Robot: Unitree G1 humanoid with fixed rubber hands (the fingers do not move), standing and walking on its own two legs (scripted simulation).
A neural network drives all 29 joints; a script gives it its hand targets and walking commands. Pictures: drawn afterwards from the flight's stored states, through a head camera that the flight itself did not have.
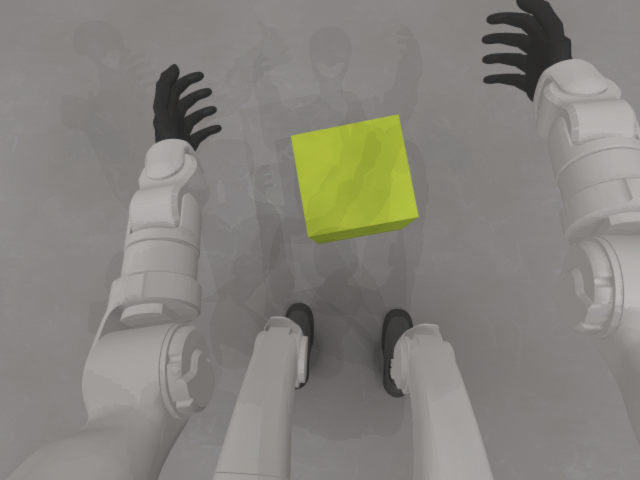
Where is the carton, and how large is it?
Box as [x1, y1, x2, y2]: [291, 114, 418, 243]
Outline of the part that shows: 398,114 291,136 307,233 309,237 320,243 399,229 418,216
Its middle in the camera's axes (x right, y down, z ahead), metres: +0.08 -0.11 +0.86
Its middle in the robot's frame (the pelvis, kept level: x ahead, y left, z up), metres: +0.51 +0.02 -0.52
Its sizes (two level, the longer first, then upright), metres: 0.210 0.200 0.250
